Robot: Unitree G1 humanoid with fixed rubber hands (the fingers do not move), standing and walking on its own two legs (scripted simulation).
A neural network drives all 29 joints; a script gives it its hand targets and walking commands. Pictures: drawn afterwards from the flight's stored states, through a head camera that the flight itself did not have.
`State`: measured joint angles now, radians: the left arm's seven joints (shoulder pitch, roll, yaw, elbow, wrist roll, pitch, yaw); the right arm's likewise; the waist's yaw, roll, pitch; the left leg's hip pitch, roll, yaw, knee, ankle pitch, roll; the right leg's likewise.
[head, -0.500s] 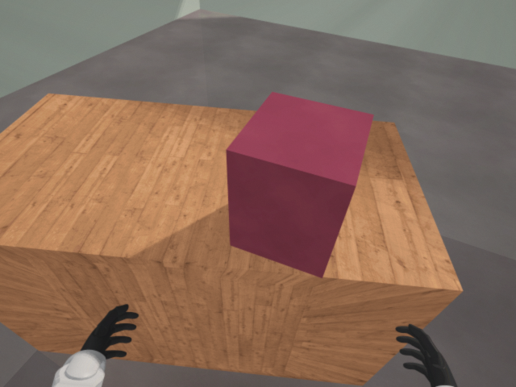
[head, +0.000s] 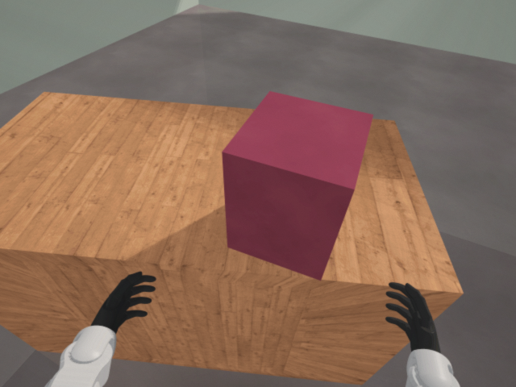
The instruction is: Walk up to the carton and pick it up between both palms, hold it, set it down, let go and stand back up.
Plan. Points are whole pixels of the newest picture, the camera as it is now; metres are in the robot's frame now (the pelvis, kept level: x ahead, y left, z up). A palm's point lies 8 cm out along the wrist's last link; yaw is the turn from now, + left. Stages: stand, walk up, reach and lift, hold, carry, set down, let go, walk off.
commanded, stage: reach and lift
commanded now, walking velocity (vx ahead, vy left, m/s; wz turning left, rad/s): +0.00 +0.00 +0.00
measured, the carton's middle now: (295, 185) +0.45 -0.05 +0.06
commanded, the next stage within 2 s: none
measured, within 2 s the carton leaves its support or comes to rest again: neither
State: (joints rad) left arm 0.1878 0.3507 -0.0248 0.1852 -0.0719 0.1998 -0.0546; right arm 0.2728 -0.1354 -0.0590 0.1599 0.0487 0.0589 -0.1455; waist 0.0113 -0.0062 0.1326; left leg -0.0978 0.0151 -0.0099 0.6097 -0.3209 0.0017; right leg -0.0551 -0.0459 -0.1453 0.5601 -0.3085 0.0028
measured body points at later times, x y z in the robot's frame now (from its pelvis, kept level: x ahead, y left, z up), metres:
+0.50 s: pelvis +0.02 +0.01 +0.00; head +0.01 +0.03 +0.45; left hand +0.26 +0.21 +0.03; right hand +0.24 -0.21 +0.04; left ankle +0.02 +0.12 -0.73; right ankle +0.01 -0.12 -0.73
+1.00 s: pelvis +0.01 +0.01 +0.00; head +0.00 +0.03 +0.45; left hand +0.34 +0.19 +0.10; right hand +0.30 -0.19 +0.09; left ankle +0.02 +0.12 -0.73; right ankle +0.01 -0.12 -0.73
